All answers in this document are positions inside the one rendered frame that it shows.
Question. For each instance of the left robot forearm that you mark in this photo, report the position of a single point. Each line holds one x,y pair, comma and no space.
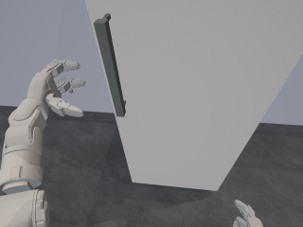
20,169

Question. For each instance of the handle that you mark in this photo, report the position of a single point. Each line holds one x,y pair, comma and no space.
106,47

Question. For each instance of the fridge door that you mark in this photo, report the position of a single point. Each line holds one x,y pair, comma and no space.
197,76

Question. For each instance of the robot left hand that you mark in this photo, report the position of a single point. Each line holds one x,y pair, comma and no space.
43,85

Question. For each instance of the robot right hand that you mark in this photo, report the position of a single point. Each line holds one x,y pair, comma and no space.
248,214

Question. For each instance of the left robot upper arm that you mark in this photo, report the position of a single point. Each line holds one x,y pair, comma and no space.
24,209

